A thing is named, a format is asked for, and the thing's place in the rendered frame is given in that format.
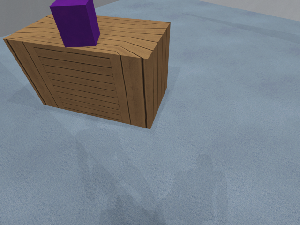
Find pedestal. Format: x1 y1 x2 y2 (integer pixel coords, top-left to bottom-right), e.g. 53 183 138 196
3 14 171 129

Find carton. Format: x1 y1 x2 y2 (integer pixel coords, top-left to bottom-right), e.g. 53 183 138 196
50 0 100 47

